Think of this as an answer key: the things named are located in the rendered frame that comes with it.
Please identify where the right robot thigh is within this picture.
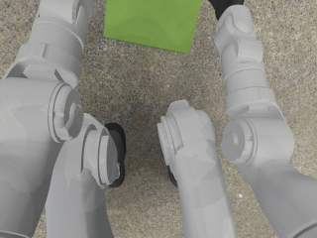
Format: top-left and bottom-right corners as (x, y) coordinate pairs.
(157, 106), (238, 238)

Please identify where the left robot upper arm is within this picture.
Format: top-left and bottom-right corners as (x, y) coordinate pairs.
(0, 76), (84, 238)

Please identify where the left robot thigh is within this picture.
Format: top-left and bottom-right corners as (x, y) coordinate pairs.
(45, 124), (116, 238)

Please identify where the right robot hand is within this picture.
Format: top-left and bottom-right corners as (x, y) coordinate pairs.
(208, 0), (245, 21)

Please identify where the robot right forearm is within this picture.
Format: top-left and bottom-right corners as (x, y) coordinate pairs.
(214, 4), (294, 141)

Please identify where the robot thigh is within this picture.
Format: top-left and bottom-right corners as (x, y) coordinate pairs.
(157, 106), (238, 238)
(45, 124), (116, 238)

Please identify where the carton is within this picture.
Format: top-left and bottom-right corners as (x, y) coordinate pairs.
(103, 0), (202, 54)

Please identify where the robot left forearm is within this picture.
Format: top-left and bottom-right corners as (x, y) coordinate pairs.
(0, 0), (94, 87)

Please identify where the right robot upper arm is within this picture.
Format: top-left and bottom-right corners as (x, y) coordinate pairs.
(220, 116), (317, 238)

